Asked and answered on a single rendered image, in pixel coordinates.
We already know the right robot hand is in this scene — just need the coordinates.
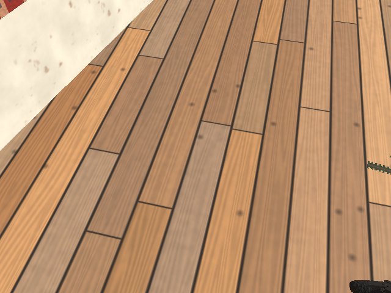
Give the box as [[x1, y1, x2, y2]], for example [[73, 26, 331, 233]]
[[349, 280, 391, 293]]

